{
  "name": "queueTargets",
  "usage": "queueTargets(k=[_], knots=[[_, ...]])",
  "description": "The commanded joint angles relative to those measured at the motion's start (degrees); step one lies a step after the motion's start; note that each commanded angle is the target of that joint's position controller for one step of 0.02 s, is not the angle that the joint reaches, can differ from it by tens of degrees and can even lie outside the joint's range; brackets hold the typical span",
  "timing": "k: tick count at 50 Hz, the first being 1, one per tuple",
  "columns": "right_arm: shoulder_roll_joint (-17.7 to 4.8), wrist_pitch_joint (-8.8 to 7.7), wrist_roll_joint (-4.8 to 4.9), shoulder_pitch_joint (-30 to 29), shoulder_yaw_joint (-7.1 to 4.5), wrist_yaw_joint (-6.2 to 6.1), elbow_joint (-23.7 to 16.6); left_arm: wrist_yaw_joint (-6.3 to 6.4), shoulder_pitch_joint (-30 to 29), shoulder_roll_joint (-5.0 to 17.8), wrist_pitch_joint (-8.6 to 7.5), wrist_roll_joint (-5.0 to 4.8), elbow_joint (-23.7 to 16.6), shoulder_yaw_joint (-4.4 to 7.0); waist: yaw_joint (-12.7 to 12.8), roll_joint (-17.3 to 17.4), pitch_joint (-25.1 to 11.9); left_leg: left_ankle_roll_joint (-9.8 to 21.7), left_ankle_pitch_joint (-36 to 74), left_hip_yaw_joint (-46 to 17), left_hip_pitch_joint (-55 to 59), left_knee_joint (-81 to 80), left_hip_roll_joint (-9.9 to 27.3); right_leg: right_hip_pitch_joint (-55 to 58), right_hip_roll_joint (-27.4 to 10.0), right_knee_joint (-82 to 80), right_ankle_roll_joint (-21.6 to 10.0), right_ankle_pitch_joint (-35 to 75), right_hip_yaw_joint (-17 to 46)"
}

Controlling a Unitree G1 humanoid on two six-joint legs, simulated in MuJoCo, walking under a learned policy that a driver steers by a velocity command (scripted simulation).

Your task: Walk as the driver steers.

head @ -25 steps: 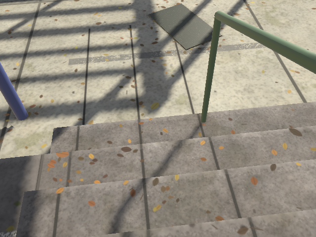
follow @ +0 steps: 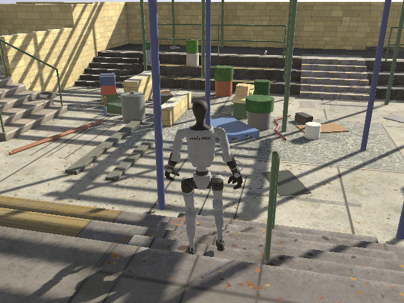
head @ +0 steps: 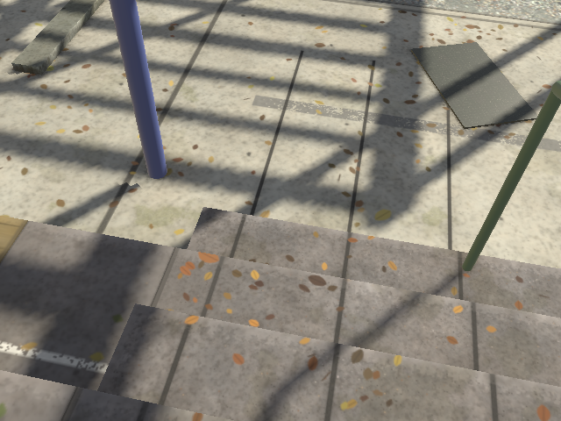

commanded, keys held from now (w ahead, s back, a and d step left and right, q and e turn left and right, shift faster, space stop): no key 1.00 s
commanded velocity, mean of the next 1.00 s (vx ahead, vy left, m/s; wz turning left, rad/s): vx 0.00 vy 0.00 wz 0.10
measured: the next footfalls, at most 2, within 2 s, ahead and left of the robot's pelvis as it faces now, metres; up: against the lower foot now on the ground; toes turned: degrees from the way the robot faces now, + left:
right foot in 0.18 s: +0.01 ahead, -0.15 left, +0.00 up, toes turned +0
left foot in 1.82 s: +0.09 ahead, +0.05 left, +0.00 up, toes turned +7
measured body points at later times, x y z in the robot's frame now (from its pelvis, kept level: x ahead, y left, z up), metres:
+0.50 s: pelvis +0.01 -0.05 -0.01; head +0.03 -0.04 +0.44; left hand +0.11 +0.19 -0.13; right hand +0.11 -0.29 -0.13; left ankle +0.02 +0.08 -0.74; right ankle -0.03 -0.15 -0.74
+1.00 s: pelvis -0.01 -0.06 +0.00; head +0.00 -0.07 +0.45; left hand +0.01 +0.19 -0.14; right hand +0.06 -0.31 -0.15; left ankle +0.02 +0.08 -0.74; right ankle -0.03 -0.15 -0.74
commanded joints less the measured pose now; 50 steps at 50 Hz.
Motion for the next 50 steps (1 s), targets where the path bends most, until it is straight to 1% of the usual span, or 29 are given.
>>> queueTargets(k=[1,2,4,6,7,8,9,10,11,12,13,14,15,16,17,18,19,22,26,27,28,29,30,34,35,37,38,46,50], knots=[[-5.1,-1.32,0.50,-3.3,-0.52,-0.27,-5.8,-0.91,8.1,3.2,1.25,0.13,-0.1,0.12,2.9,4.8,-3.6,11.9,19.4,-12.1,-2.5,-4.7,14.9,5.6,-1.3,-0.4,1.3,3.8,0.9],[-4.7,-1.44,0.92,-2.6,-0.11,-0.32,-6.0,-0.94,7.6,2.6,1.47,0.14,-0.2,-0.33,2.1,5.2,-3.5,11.4,16.7,-13.2,-1.4,-3.5,15.2,5.5,-1.9,-3.6,1.8,2.7,0.8],[-5.0,-1.44,1.70,-1.8,0.40,-0.15,-6.4,-0.95,6.2,1.1,1.84,-0.03,-0.3,-1.26,0.3,5.8,-3.2,10.8,12.1,-15.2,-0.8,-0.9,15.2,6.7,-2.3,-11.1,2.5,-1.2,-0.9],[-6.1,-1.04,2.12,-1.7,0.66,0.50,-6.7,-1.24,6.3,0.6,2.01,-0.81,-0.1,-1.73,-0.8,6.4,-3.5,11.1,10.3,-17.5,-1.6,0.4,15.3,9.8,-0.7,-17.5,2.9,-3.0,-3.5],[-6.4,-0.64,2.49,-3.2,0.94,1.07,-6.9,-1.61,7.3,0.8,1.86,-1.53,0.5,-1.76,0.0,5.8,-3.9,10.8,9.9,-18.4,-2.1,1.2,14.8,12.3,0.0,-22.8,2.9,-0.1,-4.6],[-6.4,-0.02,3.16,-5.5,1.34,1.88,-7.1,-2.11,9.0,0.6,1.62,-2.54,1.2,-1.89,1.9,4.5,-4.1,10.3,10.3,-18.8,-3.4,2.3,13.9,16.4,0.5,-30.6,2.4,6.9,-5.5],[-5.5,0.64,3.34,-6.2,1.94,2.68,-6.6,-2.58,9.6,0.1,1.27,-3.38,1.5,-2.14,3.1,3.9,-4.4,9.0,11.6,-19.3,-5.4,3.1,13.0,21.3,0.5,-36.7,1.2,13.8,-5.1],[-3.5,1.18,2.91,-5.3,2.72,3.09,-5.8,-2.81,10.0,0.4,0.56,-3.80,0.8,-2.22,3.7,3.7,-6.4,5.8,11.7,-18.9,-7.0,5.6,11.8,26.5,-1.6,-38.6,-1.8,20.6,-2.1],[1.0,1.68,2.72,3.0,3.61,2.82,-5.3,-3.22,8.7,6.2,-0.66,-3.75,0.2,-1.60,-2.0,-6.2,-9.7,-2.0,-2.0,-9.4,-8.4,10.5,4.4,31.1,-9.3,-40.8,-13.0,38.6,6.4],[-0.1,2.15,2.43,5.0,3.43,3.09,-4.1,-5.77,2.6,5.9,-1.26,-2.75,-0.4,-2.10,-4.9,-5.3,-4.3,-6.6,-9.1,-3.3,-6.5,8.8,2.2,22.1,-10.9,-42.6,-16.9,32.2,9.1],[-3.1,3.00,2.13,1.3,2.58,2.95,-3.1,-7.87,0.2,3.6,-0.97,-3.48,0.2,-2.49,-3.8,0.4,-2.4,-7.8,-4.5,-3.1,0.2,6.9,3.6,15.2,-7.4,-42.4,-12.5,21.2,4.8],[-3.5,3.44,2.41,-1.8,2.46,2.75,-3.9,-8.59,1.3,3.5,-0.88,-4.31,0.8,-2.29,-2.9,0.6,-1.8,-7.0,-1.6,-3.0,1.3,6.9,2.6,14.4,-4.3,-42.9,-8.6,18.3,1.8],[-4.6,3.39,2.70,-0.6,2.05,2.82,-2.7,-8.41,1.5,3.3,-0.81,-4.77,0.9,-2.32,-2.5,-0.4,-1.6,-6.0,1.0,-3.0,0.1,5.9,2.6,17.2,-2.8,-42.7,-6.4,19.5,0.6],[-4.1,3.27,2.62,-0.2,2.19,2.78,-2.0,-8.09,2.8,4.3,-0.86,-4.40,1.6,-1.95,-2.0,-0.4,-1.2,-5.3,2.8,-3.0,-1.3,4.6,2.4,19.8,-2.5,-42.1,-5.3,22.0,0.1],[-3.4,3.12,2.72,-0.8,2.43,2.71,-1.7,-7.69,4.8,4.6,-1.00,-3.83,2.3,-1.66,-0.7,0.6,-1.7,-4.7,4.6,-3.2,-2.1,3.7,2.4,22.6,-2.3,-41.3,-4.9,23.8,-0.8],[-2.9,3.06,2.88,-1.6,2.44,2.61,-1.4,-7.40,6.4,4.3,-1.11,-3.33,3.1,-1.62,0.2,0.8,-1.7,-4.4,5.0,-3.4,-2.9,2.9,2.4,24.6,-2.0,-41.0,-4.8,24.9,-1.6],[-2.6,3.09,3.00,-2.2,2.36,2.49,-1.2,-7.31,7.1,3.8,-1.17,-3.22,3.7,-1.66,0.5,0.4,-1.6,-4.5,5.0,-3.5,-3.0,2.3,2.6,25.7,-1.9,-41.2,-4.9,25.4,-1.9],[-2.4,3.33,2.92,-2.3,2.06,2.13,0.2,-7.49,6.6,2.5,-0.85,-3.52,4.2,-1.63,0.5,0.2,-1.2,-4.9,4.6,-3.4,-2.9,0.9,2.9,27.7,-1.4,-42.1,-5.3,24.9,-2.5],[-2.3,3.45,2.84,-1.7,1.87,1.79,2.2,-7.61,5.6,2.5,-0.47,-3.47,4.6,-1.17,0.5,0.6,-0.6,-5.0,5.0,-2.9,-2.5,-0.6,3.0,29.5,-0.8,-43.3,-5.1,24.4,-3.1],[-1.2,4.54,2.19,-5.6,2.67,-0.98,2.3,-3.65,5.1,0.4,2.34,-2.81,4.3,-1.80,3.3,3.9,-4.8,-4.3,14.2,-7.3,3.1,-0.6,5.4,31.4,-5.0,-42.1,-5.8,25.8,-1.9],[-1.0,5.28,2.52,-6.5,2.72,-2.37,2.1,-2.14,6.3,1.2,3.58,-3.19,4.7,-1.98,3.2,4.0,-3.9,-4.1,16.8,-7.7,5.1,-0.6,5.9,30.1,-4.6,-42.9,-5.8,25.3,-1.5],[-1.6,5.76,2.67,-6.6,2.66,-3.21,2.6,-1.31,6.3,1.9,4.17,-3.39,5.4,-1.97,2.9,3.1,-2.2,-4.1,16.7,-7.8,5.9,-1.2,6.1,29.1,-4.7,-43.9,-5.9,24.3,-1.1],[-1.9,6.10,2.77,-6.3,2.67,-3.60,3.4,-0.96,5.8,2.3,4.43,-3.45,5.7,-1.99,2.6,2.1,-1.3,-4.1,15.5,-7.7,6.5,-1.7,6.2,28.7,-4.8,-44.8,-5.9,23.6,-0.8],[-2.7,6.66,2.77,-4.6,2.82,-3.97,7.4,-0.97,5.6,1.9,4.61,-3.35,7.9,-2.09,1.9,-0.4,2.5,-4.4,10.6,-7.5,7.8,-4.3,6.5,27.1,-5.1,-48.0,-5.9,19.8,-0.1],[-2.5,6.37,2.45,-4.8,2.91,-3.85,7.9,-0.80,5.5,2.5,4.46,-3.83,8.7,-1.90,1.5,-0.9,3.0,-4.6,10.2,-7.3,7.9,-5.1,6.6,27.2,-4.9,-47.9,-6.0,19.7,0.1],[-2.7,6.11,2.44,-5.1,2.93,-3.85,9.7,-0.70,6.0,2.5,4.23,-3.78,10.1,-1.89,1.6,-0.5,3.2,-4.8,10.0,-7.1,8.4,-5.9,6.8,27.5,-4.9,-48.6,-6.1,19.2,0.3],[-2.9,6.14,2.24,-5.0,2.89,-3.83,10.5,-0.74,6.2,2.4,4.17,-3.58,10.7,-1.93,1.5,-0.3,3.3,-4.6,9.6,-7.0,8.9,-6.3,6.9,27.2,-5.1,-48.6,-6.1,19.1,0.3],[-2.0,5.96,2.16,-6.9,3.24,-3.92,15.6,-0.62,7.9,2.1,3.85,-3.48,15.1,-1.92,1.6,0.2,4.0,-4.5,8.1,-6.2,10.0,-8.1,7.3,25.5,-4.6,-51.2,-6.2,12.7,1.2],[-1.6,5.91,2.07,-7.2,3.35,-4.00,17.3,-0.53,9.0,1.8,3.89,-3.39,16.5,-1.90,1.8,0.3,4.3,-4.6,7.4,-5.8,9.4,-8.3,7.4,24.8,-4.6,-52.0,-6.3,10.1,1.8]])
